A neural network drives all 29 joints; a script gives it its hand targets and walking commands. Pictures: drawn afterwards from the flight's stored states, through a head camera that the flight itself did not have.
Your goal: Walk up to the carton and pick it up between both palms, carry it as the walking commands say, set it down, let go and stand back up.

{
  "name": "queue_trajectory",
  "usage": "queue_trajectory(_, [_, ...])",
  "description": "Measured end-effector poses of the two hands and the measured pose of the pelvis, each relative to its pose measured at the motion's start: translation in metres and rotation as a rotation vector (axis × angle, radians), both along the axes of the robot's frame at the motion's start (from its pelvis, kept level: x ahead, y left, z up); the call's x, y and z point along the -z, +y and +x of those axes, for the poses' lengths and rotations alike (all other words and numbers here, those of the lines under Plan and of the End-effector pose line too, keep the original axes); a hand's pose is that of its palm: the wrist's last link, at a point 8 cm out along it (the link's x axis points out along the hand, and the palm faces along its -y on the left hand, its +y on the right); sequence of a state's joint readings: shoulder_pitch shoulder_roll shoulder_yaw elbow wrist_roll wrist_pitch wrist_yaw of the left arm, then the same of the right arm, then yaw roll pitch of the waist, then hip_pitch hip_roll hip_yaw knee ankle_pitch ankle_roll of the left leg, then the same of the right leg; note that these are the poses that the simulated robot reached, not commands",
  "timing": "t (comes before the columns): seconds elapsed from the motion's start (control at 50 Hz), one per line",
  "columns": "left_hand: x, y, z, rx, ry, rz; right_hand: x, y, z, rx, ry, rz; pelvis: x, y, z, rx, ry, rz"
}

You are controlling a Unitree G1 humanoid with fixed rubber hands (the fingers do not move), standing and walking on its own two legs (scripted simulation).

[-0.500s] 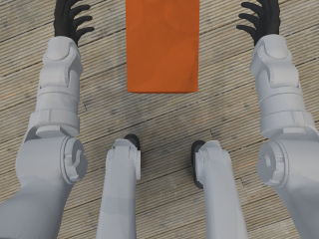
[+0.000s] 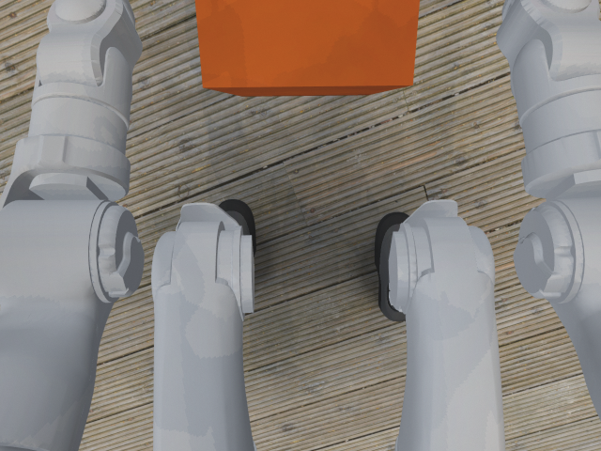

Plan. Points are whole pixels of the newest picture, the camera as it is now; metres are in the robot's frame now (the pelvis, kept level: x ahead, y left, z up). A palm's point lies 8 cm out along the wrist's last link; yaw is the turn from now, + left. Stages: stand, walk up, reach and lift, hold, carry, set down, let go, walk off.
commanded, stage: reach and lift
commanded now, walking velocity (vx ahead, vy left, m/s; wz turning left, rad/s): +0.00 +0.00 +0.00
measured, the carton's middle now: out of the picture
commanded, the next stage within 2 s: none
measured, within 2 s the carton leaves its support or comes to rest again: leaves its support in 1.82 s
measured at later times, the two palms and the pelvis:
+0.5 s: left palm out of the picture +0.55 +0.21 -0.24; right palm out of the picture +0.55 -0.18 -0.24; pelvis +0.01 +0.00 -0.05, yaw -1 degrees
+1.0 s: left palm out of the picture +0.55 +0.17 -0.24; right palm out of the picture +0.55 -0.13 -0.24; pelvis +0.00 +0.00 -0.04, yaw -1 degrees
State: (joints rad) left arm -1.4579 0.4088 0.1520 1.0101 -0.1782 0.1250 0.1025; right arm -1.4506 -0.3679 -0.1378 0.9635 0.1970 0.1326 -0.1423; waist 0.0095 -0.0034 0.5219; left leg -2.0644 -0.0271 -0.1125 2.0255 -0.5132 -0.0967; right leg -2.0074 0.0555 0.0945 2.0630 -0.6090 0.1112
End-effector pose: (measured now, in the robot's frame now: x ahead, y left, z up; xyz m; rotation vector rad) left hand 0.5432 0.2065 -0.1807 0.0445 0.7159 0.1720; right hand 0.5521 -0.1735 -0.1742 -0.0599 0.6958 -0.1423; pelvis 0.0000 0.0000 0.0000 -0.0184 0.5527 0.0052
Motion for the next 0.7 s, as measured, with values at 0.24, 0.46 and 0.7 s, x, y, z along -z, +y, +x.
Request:
queue_trajectory(0.24, [0.055,-0.001,0.0,0.003,0.026,-0.004,0.058,-0.001,-0.007,-0.004,0.052,0.004,0.036,-0.001,-0.001,0.007,0.032,-0.005])
queue_trajectory(0.46, [0.06,0.0,0.005,-0.005,0.013,0.007,0.068,-0.004,-0.002,-0.013,0.024,0.002,0.048,-0.002,0.006,0.015,0.024,0.009])
queue_trajectory(0.7, [0.054,-0.008,0.003,0.006,0.011,-0.01,0.057,0.003,-0.002,-0.031,0.022,0.007,0.042,-0.001,0.003,0.023,0.016,0.007])
